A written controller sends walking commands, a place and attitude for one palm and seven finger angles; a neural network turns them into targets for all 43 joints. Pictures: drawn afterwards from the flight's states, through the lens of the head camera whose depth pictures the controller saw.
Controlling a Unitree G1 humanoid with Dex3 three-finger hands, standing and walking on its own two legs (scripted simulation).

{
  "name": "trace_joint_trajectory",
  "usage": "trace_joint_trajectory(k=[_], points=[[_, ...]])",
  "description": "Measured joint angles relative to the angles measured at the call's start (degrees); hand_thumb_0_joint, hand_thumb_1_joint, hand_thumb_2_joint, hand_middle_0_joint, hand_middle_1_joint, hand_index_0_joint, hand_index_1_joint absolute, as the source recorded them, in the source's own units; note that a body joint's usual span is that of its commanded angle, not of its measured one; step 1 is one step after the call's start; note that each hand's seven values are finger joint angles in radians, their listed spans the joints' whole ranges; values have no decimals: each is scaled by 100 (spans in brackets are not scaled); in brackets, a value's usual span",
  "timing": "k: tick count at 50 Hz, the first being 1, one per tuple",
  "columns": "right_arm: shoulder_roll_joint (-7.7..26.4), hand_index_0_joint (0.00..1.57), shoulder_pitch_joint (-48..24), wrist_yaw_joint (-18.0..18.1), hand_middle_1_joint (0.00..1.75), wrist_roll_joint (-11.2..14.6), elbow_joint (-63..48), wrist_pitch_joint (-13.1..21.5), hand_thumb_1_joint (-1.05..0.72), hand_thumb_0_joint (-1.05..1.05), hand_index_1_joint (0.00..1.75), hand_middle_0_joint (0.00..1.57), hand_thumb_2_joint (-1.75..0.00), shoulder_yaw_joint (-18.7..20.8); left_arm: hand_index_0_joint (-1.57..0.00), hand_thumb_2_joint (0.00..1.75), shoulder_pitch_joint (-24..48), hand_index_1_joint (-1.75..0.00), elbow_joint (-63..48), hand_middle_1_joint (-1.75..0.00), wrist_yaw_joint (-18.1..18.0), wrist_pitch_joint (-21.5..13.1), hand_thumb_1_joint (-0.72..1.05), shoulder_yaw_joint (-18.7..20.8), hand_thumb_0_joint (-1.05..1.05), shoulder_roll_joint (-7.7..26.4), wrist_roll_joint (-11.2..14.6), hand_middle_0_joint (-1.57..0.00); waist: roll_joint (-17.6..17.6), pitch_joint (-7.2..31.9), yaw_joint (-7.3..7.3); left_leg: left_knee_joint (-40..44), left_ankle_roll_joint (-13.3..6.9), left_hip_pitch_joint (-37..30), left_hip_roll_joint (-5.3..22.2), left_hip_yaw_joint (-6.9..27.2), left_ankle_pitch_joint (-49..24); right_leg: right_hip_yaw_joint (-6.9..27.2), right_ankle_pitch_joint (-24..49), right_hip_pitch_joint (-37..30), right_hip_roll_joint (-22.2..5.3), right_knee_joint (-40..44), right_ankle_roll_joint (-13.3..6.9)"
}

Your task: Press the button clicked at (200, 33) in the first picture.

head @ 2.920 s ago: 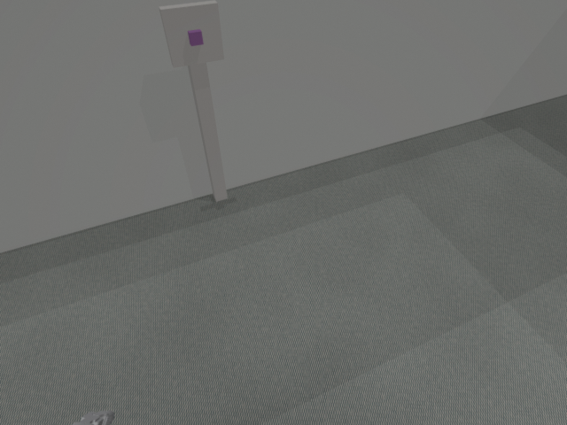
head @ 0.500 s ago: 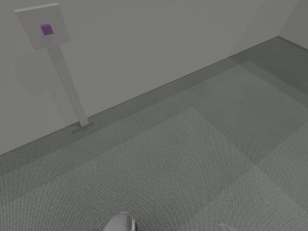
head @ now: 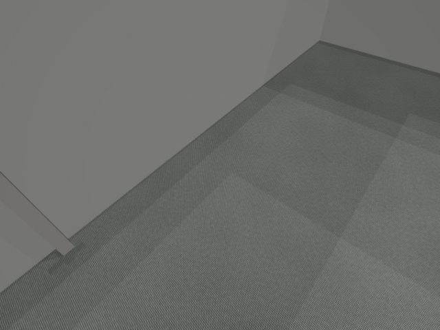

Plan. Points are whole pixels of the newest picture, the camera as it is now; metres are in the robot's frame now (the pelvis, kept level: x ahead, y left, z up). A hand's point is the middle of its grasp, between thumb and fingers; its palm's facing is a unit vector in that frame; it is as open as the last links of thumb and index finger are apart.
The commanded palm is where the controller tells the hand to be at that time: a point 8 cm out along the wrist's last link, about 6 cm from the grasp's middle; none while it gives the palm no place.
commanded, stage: walk to a spot facing it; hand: left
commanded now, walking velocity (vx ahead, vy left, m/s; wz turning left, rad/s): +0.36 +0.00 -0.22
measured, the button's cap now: out of the picture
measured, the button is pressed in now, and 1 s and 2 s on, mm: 0 0 0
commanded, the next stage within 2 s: turn to face it in 0.22 s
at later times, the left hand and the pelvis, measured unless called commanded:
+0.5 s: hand out of the picture +0.16 +0.21 -0.19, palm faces +0.07 -0.99 -0.13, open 7.3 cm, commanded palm none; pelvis +0.20 +0.04 -0.01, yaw +0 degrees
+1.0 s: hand (134, 239) +0.35 +0.23 -0.14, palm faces +0.28 -0.92 -0.27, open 7.4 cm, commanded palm none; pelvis +0.26 +0.00 +0.00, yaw +16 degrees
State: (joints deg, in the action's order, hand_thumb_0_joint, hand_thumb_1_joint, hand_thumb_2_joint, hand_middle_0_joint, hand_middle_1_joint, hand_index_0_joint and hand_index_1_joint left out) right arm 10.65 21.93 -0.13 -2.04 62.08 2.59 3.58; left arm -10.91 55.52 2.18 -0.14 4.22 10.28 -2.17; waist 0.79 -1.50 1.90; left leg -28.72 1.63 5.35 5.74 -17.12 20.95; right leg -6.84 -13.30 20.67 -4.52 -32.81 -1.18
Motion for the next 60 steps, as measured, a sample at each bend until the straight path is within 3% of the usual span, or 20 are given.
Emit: trace_joint_trajectory(k=[2,4,7,14,19,21,24,27,31,35,41,47,48,50,52,55,57,60], points=[[-32,19,7,-34,30,44,72,-81,-92,1,30,20,-90,-31,-20,90,76,-30,13,-30,-44,-157,91,-25,0,-2,18,-20,81,-97,-25,-1244,-17,430,246,248,426,-60,137,-43,150,-162,-137],[-53,19,-90,-61,30,59,134,-169,-92,1,30,20,-90,-52,-20,90,32,-30,42,-30,-99,-261,91,-72,0,-36,67,-20,90,-136,-74,-2711,-62,1086,204,740,533,-67,-121,-206,243,-181,-194],[-53,19,-319,-77,30,35,77,-212,-91,1,30,20,-90,-37,-20,90,-216,-30,161,-30,-213,-293,92,-93,0,-114,94,-20,103,-82,-125,-3512,-41,1847,204,1053,3,-21,-102,-640,372,328,-141],[-63,19,-903,-118,30,51,-291,-164,-93,1,30,19,-90,-2,-20,90,-773,-30,616,-30,-233,-302,93,-175,0,-134,78,-20,39,-8,-164,-2152,89,2499,295,1107,-785,71,-137,-1424,483,1124,-57],[-43,19,-1193,-152,30,85,-374,-104,-92,1,30,19,-90,-46,-20,90,-1014,-30,826,-30,-240,-276,92,-194,1,-157,73,-20,-46,-103,-325,-1009,-27,2174,150,1017,-991,46,-585,-1856,459,1028,154],[-30,19,-1218,-134,30,79,-416,-25,-92,1,30,19,-90,-80,-20,90,-1110,-30,878,-30,-261,-239,91,-191,1,-155,86,-20,-90,-135,-336,-505,-142,1831,19,980,-1361,9,-965,-1891,385,597,269],[-124,19,-1277,-43,30,73,-425,39,-92,1,30,19,-90,-144,-20,90,-970,-30,915,-30,-301,-84,91,-187,1,-75,133,-20,-306,-263,-346,-877,-517,1781,-188,895,-896,191,-1688,-1132,188,-1490,249],[-212,19,-1198,31,30,94,-408,-24,-92,1,30,19,-90,-175,-20,90,-670,-30,803,-30,-290,16,91,-162,1,-17,114,-20,-304,-288,-296,-587,-570,1574,-347,970,-864,256,-1542,-274,154,-2919,296],[-169,20,-1057,75,30,115,-378,-116,-94,0,30,20,-90,-120,-20,90,-238,-30,434,-30,-270,62,91,-86,1,21,99,-20,-301,-259,-258,20,-666,1337,-613,1123,-1119,386,-944,461,9,-3013,434],[-155,20,-912,30,30,104,-388,-225,-93,0,30,20,-90,-95,-20,90,75,-30,120,-30,-282,129,91,-21,1,65,88,-20,-272,-168,-172,305,-680,1224,-793,1336,-1222,515,-652,786,-46,-2794,554],[-141,20,-773,-6,30,69,-497,-330,-92,1,30,20,-90,-20,-20,90,411,-30,-173,-30,-306,242,91,20,1,123,109,-20,-155,-101,14,319,-613,1198,-941,1728,-1185,614,-812,642,55,-2064,627],[13,20,-734,-25,30,59,-632,-430,-91,1,30,20,-90,83,-20,90,572,-30,-463,-30,-325,214,91,-45,1,97,169,-20,54,-112,123,33,-422,1360,-1032,2165,-1052,633,-834,-8,315,-747,540],[51,20,-723,-30,30,71,-656,-450,-91,1,30,20,-90,103,-20,90,561,-30,-518,-30,-327,186,91,-65,1,91,178,-20,78,-100,116,-68,-373,1418,-1064,2238,-1007,611,-604,-218,339,-309,515],[158,20,-748,-47,30,116,-691,-498,-91,1,30,20,-90,161,-20,90,515,-30,-592,-30,-347,108,91,-104,1,55,144,-20,176,-110,65,-582,-232,1645,-1078,2316,-542,505,-338,-423,371,119,188],[261,20,-800,-52,30,95,-725,-567,-91,1,30,20,-90,215,-20,90,442,-30,-622,-30,-355,92,91,-159,1,14,126,-20,226,-164,80,-1748,-85,2016,-1046,2126,204,317,-369,-520,300,99,17],[406,20,-886,-95,30,73,-777,-637,-91,1,30,20,-90,259,-20,90,301,-30,-611,-30,-363,94,91,-203,1,-18,119,-20,222,-236,73,-3258,94,2419,-826,1812,198,75,-368,-745,160,269,-22],[473,19,-945,-119,30,70,-814,-663,-91,1,30,20,-90,264,-20,90,216,-30,-577,-30,-364,88,91,-218,1,-24,108,-20,188,-284,66,-3634,192,2484,-654,1710,95,-77,-364,-852,61,346,-22],[530,19,-1054,-141,30,71,-826,-717,-91,1,30,19,-90,243,-21,90,79,-30,-528,-30,-347,75,91,-235,1,-12,95,-20,101,-346,5,-3518,291,2366,-451,1633,122,-296,-404,-955,-96,376,-13]])
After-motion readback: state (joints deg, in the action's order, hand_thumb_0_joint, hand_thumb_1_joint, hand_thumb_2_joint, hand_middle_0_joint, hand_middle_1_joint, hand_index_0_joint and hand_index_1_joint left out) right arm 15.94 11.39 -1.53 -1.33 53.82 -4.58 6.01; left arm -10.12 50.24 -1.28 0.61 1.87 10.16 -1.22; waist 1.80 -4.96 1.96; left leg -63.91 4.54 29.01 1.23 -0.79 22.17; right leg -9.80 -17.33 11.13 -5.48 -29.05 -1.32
